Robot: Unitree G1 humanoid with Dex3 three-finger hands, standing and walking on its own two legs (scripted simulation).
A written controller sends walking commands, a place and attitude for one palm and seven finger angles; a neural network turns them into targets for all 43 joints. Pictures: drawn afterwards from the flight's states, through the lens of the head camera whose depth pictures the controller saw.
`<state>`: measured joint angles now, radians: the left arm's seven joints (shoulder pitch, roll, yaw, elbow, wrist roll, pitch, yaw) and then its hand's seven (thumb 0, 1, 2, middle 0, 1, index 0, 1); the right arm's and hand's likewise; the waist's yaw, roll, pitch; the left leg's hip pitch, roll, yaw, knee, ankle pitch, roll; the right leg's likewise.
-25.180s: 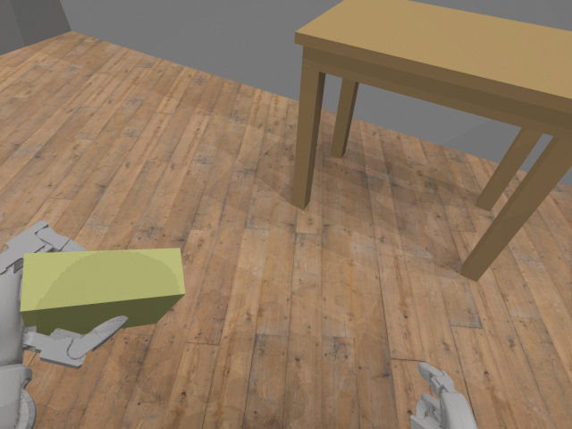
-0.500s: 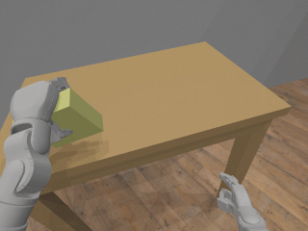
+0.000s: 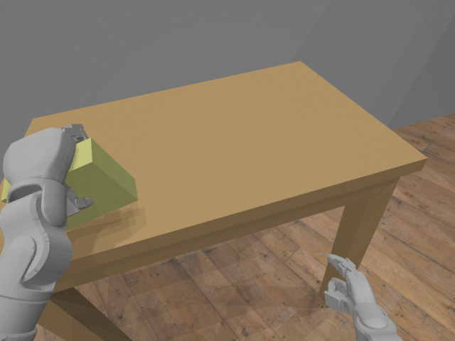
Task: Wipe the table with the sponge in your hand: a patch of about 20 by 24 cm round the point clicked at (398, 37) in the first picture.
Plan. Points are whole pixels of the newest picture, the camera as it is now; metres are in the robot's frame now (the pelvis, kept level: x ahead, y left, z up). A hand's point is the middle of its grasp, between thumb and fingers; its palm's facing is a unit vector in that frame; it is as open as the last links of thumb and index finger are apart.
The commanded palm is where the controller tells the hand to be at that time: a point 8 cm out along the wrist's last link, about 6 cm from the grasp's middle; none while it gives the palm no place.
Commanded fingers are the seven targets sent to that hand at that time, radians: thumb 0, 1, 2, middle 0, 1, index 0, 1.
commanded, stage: move the sponge above the wiping area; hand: left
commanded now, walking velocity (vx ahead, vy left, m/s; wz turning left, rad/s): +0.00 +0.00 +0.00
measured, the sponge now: (86, 194) +0.27 +0.30 +0.15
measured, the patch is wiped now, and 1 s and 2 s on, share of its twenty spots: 0.00 0.00 0.00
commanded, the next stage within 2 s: none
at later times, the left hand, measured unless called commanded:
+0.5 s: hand (70, 182) +0.27 +0.31 +0.18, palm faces +0.12 -0.03 -0.99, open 9.5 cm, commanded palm +0.23 +0.31 +0.25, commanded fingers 0.00 0.10 1.30 -1.20 -1.60 -1.20 -1.60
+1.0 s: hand (67, 177) +0.28 +0.32 +0.19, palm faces +0.18 -0.04 -0.98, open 9.4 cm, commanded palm +0.23 +0.31 +0.25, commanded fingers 0.00 0.10 1.30 -1.20 -1.60 -1.20 -1.60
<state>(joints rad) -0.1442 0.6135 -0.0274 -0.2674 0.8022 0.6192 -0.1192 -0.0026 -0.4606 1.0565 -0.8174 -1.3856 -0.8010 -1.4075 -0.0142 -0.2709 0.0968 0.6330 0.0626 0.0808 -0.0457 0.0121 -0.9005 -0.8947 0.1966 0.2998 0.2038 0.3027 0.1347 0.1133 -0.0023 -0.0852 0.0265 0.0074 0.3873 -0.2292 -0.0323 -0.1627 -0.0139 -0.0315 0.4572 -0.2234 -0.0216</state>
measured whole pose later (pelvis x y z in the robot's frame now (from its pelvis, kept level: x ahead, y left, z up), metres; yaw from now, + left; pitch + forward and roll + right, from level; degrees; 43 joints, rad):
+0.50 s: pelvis -0.01 +0.00 +0.00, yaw +1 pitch -4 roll +1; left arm -0.22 0.63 -0.04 -0.05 0.85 0.50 -0.17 0.00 -0.46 1.06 -0.82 -1.39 -0.80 -1.41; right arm 0.03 -0.29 0.08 0.67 0.05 0.02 -0.08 0.01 -0.90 -0.89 0.20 0.30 0.20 0.30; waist 0.12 0.11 0.01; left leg -0.12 0.02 -0.01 0.41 -0.22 -0.03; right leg -0.18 -0.02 -0.05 0.47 -0.22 -0.02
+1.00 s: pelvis +0.00 +0.01 +0.00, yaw +1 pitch -3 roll +1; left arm -0.20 0.60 -0.04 -0.09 0.85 0.53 -0.13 0.00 -0.46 1.06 -0.82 -1.39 -0.80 -1.41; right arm 0.03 -0.28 0.08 0.68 0.05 0.04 -0.06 0.01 -0.90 -0.89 0.20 0.30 0.20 0.30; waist 0.13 0.11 0.00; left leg -0.10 0.01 0.00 0.38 -0.23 -0.02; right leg -0.16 -0.03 -0.03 0.44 -0.22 -0.01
